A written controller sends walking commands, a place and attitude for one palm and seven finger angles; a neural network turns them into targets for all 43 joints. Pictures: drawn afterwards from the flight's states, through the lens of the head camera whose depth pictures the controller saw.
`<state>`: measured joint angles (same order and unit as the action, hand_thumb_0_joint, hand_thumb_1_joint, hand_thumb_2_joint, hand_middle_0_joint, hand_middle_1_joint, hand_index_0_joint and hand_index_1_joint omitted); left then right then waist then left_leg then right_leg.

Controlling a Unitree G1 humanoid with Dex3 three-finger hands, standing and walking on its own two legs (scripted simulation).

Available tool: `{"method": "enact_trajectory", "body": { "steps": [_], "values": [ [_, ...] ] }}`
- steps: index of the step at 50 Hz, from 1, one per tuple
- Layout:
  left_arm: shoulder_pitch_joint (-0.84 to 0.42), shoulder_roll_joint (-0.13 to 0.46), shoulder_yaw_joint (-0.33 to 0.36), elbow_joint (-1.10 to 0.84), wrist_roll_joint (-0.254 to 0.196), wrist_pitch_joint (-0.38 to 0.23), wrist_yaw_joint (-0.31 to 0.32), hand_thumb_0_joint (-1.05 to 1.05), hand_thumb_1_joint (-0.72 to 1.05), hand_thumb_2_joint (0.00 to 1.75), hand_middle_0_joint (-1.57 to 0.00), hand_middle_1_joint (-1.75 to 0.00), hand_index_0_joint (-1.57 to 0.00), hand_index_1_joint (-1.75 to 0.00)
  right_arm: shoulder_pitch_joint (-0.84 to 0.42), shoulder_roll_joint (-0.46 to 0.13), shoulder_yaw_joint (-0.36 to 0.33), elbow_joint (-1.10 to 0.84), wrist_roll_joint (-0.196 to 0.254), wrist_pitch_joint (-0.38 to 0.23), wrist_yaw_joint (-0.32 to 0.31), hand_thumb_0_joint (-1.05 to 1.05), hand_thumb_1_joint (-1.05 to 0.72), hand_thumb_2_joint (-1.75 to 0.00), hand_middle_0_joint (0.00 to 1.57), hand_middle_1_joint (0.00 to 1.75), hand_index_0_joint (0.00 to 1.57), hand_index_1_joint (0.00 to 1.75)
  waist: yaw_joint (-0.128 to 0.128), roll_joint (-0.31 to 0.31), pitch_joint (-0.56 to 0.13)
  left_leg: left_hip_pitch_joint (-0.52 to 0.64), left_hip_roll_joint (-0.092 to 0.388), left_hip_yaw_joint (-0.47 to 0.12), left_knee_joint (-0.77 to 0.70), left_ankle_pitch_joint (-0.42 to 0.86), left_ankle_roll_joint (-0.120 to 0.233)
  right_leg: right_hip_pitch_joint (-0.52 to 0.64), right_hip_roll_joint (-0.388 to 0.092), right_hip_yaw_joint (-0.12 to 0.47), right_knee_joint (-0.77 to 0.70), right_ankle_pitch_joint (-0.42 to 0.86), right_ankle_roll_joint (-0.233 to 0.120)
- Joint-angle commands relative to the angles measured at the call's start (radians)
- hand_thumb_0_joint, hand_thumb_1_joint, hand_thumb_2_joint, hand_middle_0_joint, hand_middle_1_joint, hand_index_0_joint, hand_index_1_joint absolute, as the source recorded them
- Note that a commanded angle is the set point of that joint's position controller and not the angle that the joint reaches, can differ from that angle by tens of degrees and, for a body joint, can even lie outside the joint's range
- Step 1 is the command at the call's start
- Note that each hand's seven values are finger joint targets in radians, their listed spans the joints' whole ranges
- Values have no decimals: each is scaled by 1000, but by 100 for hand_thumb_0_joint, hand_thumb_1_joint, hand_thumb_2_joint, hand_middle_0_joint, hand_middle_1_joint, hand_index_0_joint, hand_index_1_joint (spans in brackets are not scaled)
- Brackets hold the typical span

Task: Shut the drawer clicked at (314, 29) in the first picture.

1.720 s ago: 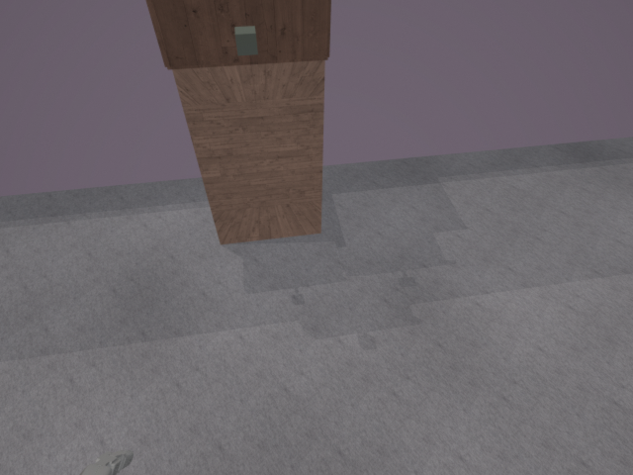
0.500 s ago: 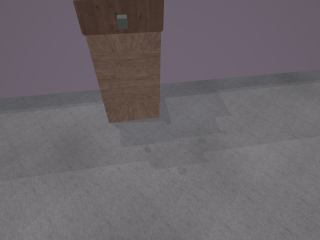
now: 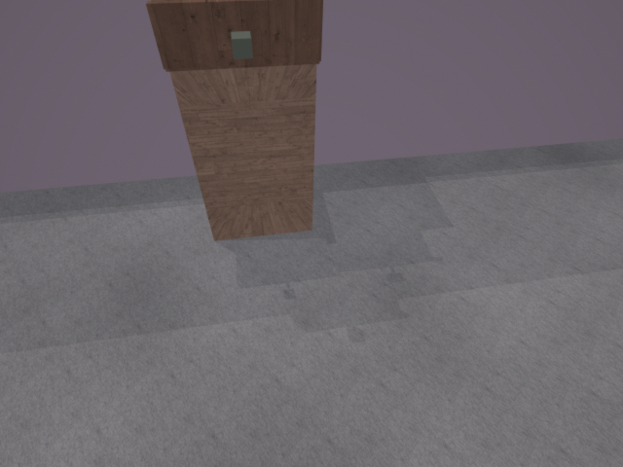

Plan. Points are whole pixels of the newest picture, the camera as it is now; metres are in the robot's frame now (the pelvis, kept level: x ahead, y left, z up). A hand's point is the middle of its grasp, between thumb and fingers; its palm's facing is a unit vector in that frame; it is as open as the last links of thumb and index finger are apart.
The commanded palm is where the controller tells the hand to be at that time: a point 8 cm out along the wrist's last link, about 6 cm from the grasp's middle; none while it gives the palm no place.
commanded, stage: walk to a spot facing it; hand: left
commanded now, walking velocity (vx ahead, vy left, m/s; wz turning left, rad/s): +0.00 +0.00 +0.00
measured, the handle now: (241, 41) +0.94 +0.22 +0.14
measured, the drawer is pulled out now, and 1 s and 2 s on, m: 0.19 0.19 0.19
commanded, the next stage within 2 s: turn to face it in 1.04 s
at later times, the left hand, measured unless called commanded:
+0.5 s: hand out of the picture +0.08 +0.14 -0.18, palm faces -0.11 -0.97 -0.22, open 7.4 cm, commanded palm none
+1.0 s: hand (240, 347) +0.36 +0.16 -0.20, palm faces -0.35 -0.92 -0.18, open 7.4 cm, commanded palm none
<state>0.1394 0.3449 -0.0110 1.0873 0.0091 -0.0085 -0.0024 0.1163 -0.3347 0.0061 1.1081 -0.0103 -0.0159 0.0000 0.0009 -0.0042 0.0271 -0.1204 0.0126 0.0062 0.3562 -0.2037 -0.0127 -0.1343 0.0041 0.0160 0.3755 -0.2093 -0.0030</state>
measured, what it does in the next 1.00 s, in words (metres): walks ahead, turning right: left foot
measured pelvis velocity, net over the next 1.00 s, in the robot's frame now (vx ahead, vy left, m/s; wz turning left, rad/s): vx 0.29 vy -0.02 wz -0.47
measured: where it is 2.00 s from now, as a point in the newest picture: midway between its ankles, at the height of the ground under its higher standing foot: (331, 447)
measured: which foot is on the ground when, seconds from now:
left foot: down 0.00-0.36, up 0.38-0.84, down 0.86-1.00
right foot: down 0.00-0.86, up 0.88-1.00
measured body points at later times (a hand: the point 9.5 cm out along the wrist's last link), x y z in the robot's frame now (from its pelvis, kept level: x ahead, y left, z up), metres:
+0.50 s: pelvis +0.08 -0.05 -0.01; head +0.09 -0.06 +0.44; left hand +0.09 +0.19 -0.16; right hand +0.05 -0.30 -0.17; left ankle +0.06 +0.10 -0.67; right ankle +0.04 -0.12 -0.75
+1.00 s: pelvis +0.29 -0.02 -0.02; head +0.32 +0.00 +0.43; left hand +0.38 +0.21 -0.19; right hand +0.30 -0.27 -0.14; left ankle +0.37 +0.03 -0.75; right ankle +0.15 -0.10 -0.63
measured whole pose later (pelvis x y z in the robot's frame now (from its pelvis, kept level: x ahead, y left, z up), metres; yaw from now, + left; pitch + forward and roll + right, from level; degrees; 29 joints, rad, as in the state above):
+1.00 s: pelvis +0.29 -0.02 -0.02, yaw -27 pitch -2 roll -2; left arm 0.33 0.22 0.08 1.03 0.02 0.00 0.00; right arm 0.14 -0.13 -0.01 0.94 -0.02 -0.07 -0.01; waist 0.04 -0.05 0.07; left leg -0.33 0.09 0.21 0.62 -0.25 0.06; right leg -0.41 0.00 -0.01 1.30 -0.44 0.00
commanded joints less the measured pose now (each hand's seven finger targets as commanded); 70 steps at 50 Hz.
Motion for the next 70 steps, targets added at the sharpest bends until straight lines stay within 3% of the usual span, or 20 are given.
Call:
{"method": "enact_trajectory", "body": {
  "steps": [1, 4, 9, 14, 17, 18, 19, 21, 24, 30, 37, 41, 42, 43, 44, 47, 52, 62, 67, 70],
  "values": [
    [-40, 203, 43, -60, 3, -20, 15, 0, 90, 90, -20, -30, -20, -30, -43, -208, -41, -58, 3, -18, -15, 0, -90, -90, 20, 30, 20, 30, -1, 0, -54, 20, 111, -93, -52, 153, 36, -10, -122, 99, -65, 159, -25],
    [45, 82, 24, -39, 4, 12, 13, 0, 90, 90, -20, -30, -20, -30, 39, -87, -18, -35, -8, 3, -12, 0, -90, -90, 20, 30, 20, 30, 0, 13, -49, 30, 109, -46, -12, -50, 20, -66, -97, 113, -42, -60, -19],
    [76, 80, 52, -102, 14, 28, -16, 0, 90, 90, -20, -30, -20, -30, 94, -152, -59, -76, -13, 12, -12, 0, -90, -90, 20, 30, 20, 30, -9, 81, 88, -29, 196, -138, -81, -460, 81, -285, -4, 93, 112, -324, -31],
    [40, 6, 69, -171, 12, 5, -37, 0, 90, 90, -20, -30, -20, -30, 152, -148, -88, -98, -12, -21, -17, 0, -90, -90, 20, 30, 20, 30, -28, 156, 83, 54, 371, -165, -106, -186, 186, -399, -54, -24, 401, -304, -8],
    [293, -17, 84, -96, 17, -11, -38, 0, 90, 90, -20, -30, -20, -30, 73, -101, -81, -119, -14, -21, -15, 0, -90, -90, 20, 30, 20, 30, 100, 13, 9, -164, 237, 74, 257, -95, 70, 16, -17, -82, 119, -95, -19],
    [430, 95, 107, -55, 27, -29, -21, 0, 90, 90, -20, -30, -20, -30, 55, -23, -65, -159, -1, -21, -7, 0, -90, -90, 20, 30, 20, 30, 146, -334, -22, -441, 102, 189, 610, -268, 2, 202, -225, 300, -79, -167, -90],
    [497, 156, 115, -42, 10, -34, -1, 0, 90, 90, -20, -30, -20, -30, -22, 10, -51, -218, -5, -30, 1, 0, -90, -90, 20, 30, 20, 30, 155, -404, 1, -622, 34, 121, 807, -400, -16, 216, -383, 633, -184, -30, -174],
    [426, 85, 102, -61, 1, -40, 10, 0, 90, 90, -20, -30, -20, -30, -39, -11, -67, -202, -5, -39, 1, 0, -90, -90, 20, 30, 20, 30, 113, -158, 51, -626, 110, 12, 853, -231, 1, 141, -336, 516, -155, -27, -210],
    [333, 10, 83, -85, 12, -53, 12, 0, 90, 90, -20, -30, -20, -30, 5, 28, -71, -169, -15, -29, 10, 0, -90, -90, 20, 30, 20, 30, 42, -28, 85, -568, 128, 10, 827, -106, -22, 18, -282, 388, -170, 13, -201],
    [377, -30, 77, -53, 12, -77, 20, 0, 90, 90, -20, -30, -20, -30, 16, 74, -75, -181, -11, -12, 19, 0, -90, -90, 20, 30, 20, 30, 14, -74, 53, -607, 113, 38, 748, 41, -52, 70, -198, 221, -158, 268, -166],
    [406, -48, 77, -31, 21, -70, 39, 0, 90, 90, -20, -30, -20, -30, -149, 110, -60, -260, -4, -34, 25, 0, -90, -90, 20, 30, 20, 30, 61, -128, 89, -522, 77, 88, 426, 16, -25, 122, -188, 214, -95, 537, -157],
    [319, -4, 101, -62, 12, -65, 38, 0, 90, 90, -20, -30, -20, -30, 157, 50, -78, -177, -4, -51, -8, 0, -90, -90, 20, 30, 20, 30, -77, -118, -55, -14, 9, 97, 166, 102, 14, -14, -129, 175, 218, 704, -102],
    [321, -29, 103, -73, -1, -64, 32, 0, 90, 90, -20, -30, -20, -30, 314, -31, -95, -138, -12, -54, -23, 0, -90, -90, 20, 30, 20, 30, -132, -14, -180, 243, 131, 8, 160, 238, 38, -128, -59, 127, 437, 462, -69],
    [397, -95, 98, -82, -19, -57, 17, 0, 90, 90, -20, -30, -20, -30, 390, -138, -117, -123, -20, -57, -27, 0, -90, -90, 20, 30, 20, 30, -109, 279, -306, 440, 482, -381, 126, 488, 164, -370, 87, 0, 808, -323, -15],
    [364, -90, 88, -101, -11, -52, 21, 0, 90, 90, -20, -30, -20, -30, 373, -136, -103, -134, -2, -43, -27, 0, -90, -90, 20, 30, 20, 30, -92, 236, -288, 330, 540, -449, 51, 531, 230, -397, 45, 61, 985, -415, -21],
    [230, -95, 103, -127, 13, -23, 0, 0, 90, 90, -20, -30, -20, -30, 175, 25, -64, -175, -8, -56, -30, 0, -90, -90, 20, 30, 20, 30, -14, 128, 9, -75, 431, -212, -62, 312, 178, -434, -64, 24, 1036, -227, 9],
    [259, -131, 109, -139, 19, 49, -21, 0, 90, 90, -20, -30, -20, -30, 109, 60, -61, -180, -8, -55, -34, 0, -90, -90, 20, 30, 20, 30, 51, 142, -9, -182, 328, 94, -77, 287, 133, -370, -92, -34, 905, -94, 36],
    [60, -146, 72, -187, 21, 48, 3, 0, 90, 90, -20, -30, -20, -30, 230, 26, -69, -124, -23, -33, -26, 0, -90, -90, 20, 30, 20, 30, -22, 116, -8, -67, 319, 103, -49, 370, 183, -295, -93, -91, 428, -81, 50],
    [78, -114, 56, -146, 12, 11, 25, 0, 90, 90, -20, -30, -20, -30, 274, 41, -62, -70, -9, -18, -20, 0, -90, -90, 20, 30, 20, 30, -2, 106, -66, -51, 245, 59, 70, 362, 96, -59, -78, -127, 49, 69, 41],
    [149, 5, 74, -113, 13, -7, 46, 0, 90, 90, -20, -30, -20, -30, 281, 132, -49, -92, 5, 0, -6, 0, -90, -90, 20, 30, 20, 30, 9, -115, -94, -304, 91, 158, 265, -108, -10, 143, -389, 67, 68, 580, -85]
  ]
}}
